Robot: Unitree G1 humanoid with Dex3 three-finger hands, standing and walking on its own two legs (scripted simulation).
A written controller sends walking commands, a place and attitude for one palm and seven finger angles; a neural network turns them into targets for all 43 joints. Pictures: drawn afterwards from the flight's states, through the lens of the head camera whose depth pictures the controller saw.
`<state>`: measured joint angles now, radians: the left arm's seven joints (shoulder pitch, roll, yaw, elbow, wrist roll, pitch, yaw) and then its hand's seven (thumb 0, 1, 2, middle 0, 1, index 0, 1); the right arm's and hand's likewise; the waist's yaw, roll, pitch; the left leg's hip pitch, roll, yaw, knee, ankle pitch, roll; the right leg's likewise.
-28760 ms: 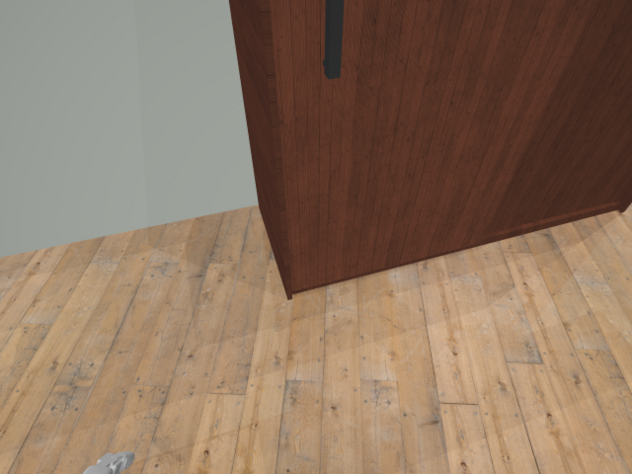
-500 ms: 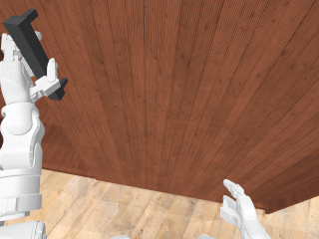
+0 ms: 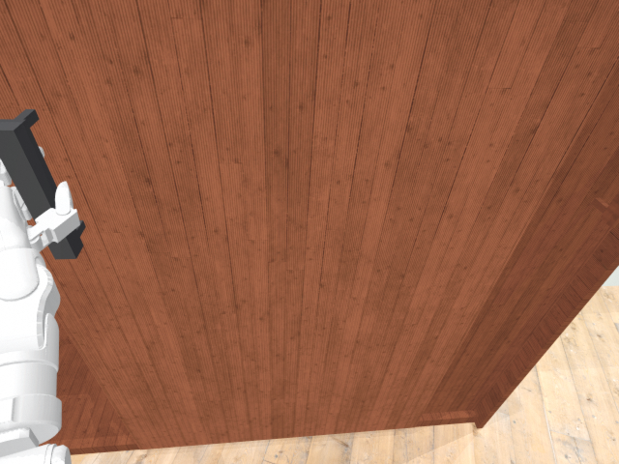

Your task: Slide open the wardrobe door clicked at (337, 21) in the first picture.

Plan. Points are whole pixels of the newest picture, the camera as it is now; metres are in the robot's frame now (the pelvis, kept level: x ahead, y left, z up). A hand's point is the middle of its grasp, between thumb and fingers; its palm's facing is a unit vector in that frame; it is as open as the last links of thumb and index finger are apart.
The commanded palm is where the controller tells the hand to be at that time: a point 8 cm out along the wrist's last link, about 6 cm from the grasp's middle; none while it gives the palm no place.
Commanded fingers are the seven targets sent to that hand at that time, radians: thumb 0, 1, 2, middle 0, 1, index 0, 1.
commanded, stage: stop walking and hold the door there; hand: left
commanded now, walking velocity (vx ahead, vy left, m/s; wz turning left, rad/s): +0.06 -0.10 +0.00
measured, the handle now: (49, 187) +0.39 +0.35 +0.20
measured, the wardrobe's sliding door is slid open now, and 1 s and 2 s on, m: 0.57 0.57 0.57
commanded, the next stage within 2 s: none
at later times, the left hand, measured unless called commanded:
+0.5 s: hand (63, 210) +0.35 +0.31 +0.19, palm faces +0.56 -0.82 -0.15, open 7.3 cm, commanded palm +0.31 +0.34 +0.16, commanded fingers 0.00 0.90 0.90 -0.45 -1.40 -0.45 -1.40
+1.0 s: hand (55, 214) +0.34 +0.32 +0.19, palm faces +0.39 -0.91 -0.14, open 7.1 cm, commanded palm +0.31 +0.35 +0.16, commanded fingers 0.00 0.90 0.90 -0.45 -1.40 -0.45 -1.40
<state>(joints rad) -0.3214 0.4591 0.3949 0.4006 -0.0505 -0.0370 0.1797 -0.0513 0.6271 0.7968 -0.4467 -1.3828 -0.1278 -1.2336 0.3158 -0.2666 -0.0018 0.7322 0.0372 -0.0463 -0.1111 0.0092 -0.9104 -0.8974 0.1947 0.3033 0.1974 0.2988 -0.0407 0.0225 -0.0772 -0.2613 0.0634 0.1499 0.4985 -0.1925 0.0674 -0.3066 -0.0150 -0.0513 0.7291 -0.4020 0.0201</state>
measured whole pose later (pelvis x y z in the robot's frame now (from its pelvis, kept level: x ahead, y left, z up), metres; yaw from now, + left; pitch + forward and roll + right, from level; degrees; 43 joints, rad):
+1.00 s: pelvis -0.06 +0.08 -0.01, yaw +1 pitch -2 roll -1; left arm -0.56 0.38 0.25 0.38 -0.07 -0.06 0.14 -0.09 0.60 0.77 -0.46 -1.40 -0.18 -1.33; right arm 0.13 -0.20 0.02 0.66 0.04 -0.05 -0.09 0.01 -0.91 -0.90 0.20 0.30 0.20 0.30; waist 0.00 0.03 0.10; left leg -0.35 0.04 0.11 0.57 -0.19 0.04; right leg -0.40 -0.06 -0.05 0.90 -0.51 0.05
